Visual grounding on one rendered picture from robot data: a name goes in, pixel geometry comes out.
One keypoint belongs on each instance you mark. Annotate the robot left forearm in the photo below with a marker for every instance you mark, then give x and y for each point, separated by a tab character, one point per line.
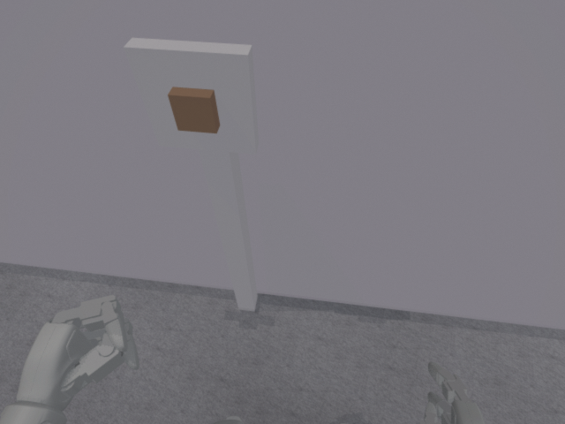
24	412

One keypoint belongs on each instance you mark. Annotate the button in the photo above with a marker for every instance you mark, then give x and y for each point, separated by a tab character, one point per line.
194	109

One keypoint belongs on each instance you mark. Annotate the left robot hand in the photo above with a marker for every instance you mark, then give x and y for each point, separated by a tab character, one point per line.
49	375

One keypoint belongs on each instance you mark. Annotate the panel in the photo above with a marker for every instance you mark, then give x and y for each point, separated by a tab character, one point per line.
157	66

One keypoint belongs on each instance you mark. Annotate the right robot hand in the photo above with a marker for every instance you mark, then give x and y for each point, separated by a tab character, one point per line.
462	411

